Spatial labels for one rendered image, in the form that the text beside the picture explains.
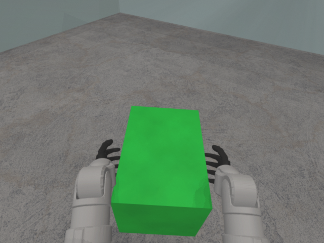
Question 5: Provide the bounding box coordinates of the right robot forearm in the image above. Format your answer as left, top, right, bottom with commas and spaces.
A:
214, 165, 269, 243

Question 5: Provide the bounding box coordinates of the carton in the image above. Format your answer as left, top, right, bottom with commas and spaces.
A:
111, 106, 213, 236

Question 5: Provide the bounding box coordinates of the left robot forearm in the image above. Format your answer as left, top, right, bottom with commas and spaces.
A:
64, 158, 116, 243

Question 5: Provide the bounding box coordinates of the robot right hand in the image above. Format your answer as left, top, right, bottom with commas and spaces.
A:
205, 145, 230, 184

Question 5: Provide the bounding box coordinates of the robot left hand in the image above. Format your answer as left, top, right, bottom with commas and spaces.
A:
96, 139, 120, 176

